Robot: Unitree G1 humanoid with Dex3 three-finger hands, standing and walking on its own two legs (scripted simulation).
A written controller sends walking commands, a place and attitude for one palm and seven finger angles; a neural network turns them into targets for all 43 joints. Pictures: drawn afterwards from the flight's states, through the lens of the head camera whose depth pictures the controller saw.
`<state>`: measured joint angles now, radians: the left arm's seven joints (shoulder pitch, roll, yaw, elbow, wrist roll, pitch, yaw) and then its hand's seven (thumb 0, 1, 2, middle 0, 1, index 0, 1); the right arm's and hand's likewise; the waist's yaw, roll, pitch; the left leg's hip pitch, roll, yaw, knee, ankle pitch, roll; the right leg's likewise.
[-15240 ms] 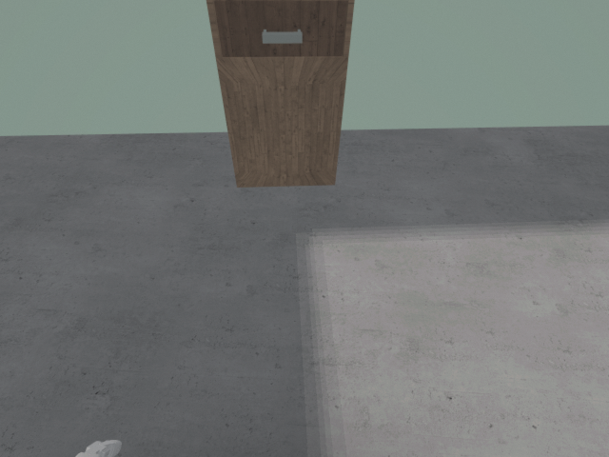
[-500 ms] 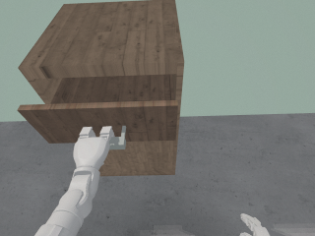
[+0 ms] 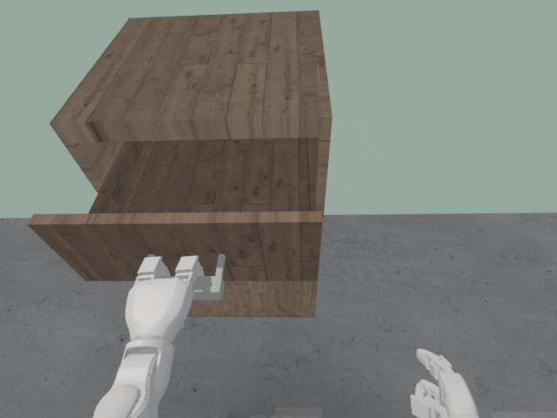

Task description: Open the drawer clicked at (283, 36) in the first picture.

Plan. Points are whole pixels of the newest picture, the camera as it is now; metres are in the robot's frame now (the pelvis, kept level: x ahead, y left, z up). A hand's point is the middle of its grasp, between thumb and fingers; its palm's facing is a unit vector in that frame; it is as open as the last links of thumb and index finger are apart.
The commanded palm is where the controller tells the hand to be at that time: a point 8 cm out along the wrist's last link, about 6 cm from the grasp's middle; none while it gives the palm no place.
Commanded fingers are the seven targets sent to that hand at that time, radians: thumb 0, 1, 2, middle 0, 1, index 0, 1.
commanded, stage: pull the drawer open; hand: left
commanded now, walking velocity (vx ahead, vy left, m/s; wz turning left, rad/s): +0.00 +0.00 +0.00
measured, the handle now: (182, 274) +0.33 +0.19 +0.00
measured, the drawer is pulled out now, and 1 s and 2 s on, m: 0.18 0.30 0.30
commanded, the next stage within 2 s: open the thumb to release the handle in 1.20 s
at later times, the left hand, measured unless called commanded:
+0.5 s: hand (167, 353) +0.21 +0.19 -0.02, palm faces +0.01 -0.11 -0.99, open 6.2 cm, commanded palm +0.18 +0.18 +0.03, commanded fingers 0.00 0.90 0.90 -0.40 -1.35 -0.40 -1.35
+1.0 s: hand (157, 398) +0.16 +0.18 -0.02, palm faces +0.01 -0.13 -0.99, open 6.3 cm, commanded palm +0.11 +0.18 +0.03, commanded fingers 0.00 0.90 0.90 -0.40 -1.35 -0.40 -1.35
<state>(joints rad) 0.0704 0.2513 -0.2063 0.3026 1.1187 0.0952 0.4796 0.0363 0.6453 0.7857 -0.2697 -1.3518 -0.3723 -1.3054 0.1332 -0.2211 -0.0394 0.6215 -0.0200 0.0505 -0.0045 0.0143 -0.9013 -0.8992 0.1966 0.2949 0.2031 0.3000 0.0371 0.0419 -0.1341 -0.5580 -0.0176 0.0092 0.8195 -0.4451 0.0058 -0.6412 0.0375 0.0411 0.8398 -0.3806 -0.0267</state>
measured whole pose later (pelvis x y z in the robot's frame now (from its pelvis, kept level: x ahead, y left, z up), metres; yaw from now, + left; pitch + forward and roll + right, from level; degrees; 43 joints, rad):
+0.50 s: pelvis +0.00 +0.00 -0.01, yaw +0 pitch +10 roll +1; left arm 0.36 0.26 -0.20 0.04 1.13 0.07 0.50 0.06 0.64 0.77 -0.26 -1.35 -0.38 -1.31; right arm 0.11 -0.22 -0.03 0.59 -0.04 0.05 0.03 0.02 -0.90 -0.90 0.20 0.29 0.20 0.30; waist 0.06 0.04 -0.13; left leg -0.57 -0.01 0.01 0.87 -0.48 0.00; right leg -0.66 0.04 0.04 0.90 -0.42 -0.03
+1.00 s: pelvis +0.00 -0.01 -0.02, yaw -1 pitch +11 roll +2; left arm 0.60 0.28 -0.17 -0.13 1.12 0.00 0.53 0.07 0.64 0.75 -0.25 -1.35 -0.39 -1.31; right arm 0.11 -0.22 -0.02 0.54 -0.06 0.05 0.07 0.02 -0.90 -0.90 0.20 0.29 0.20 0.30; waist 0.07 0.03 -0.14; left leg -0.63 -0.01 0.02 0.95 -0.51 -0.01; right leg -0.73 0.05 0.05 0.99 -0.44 -0.04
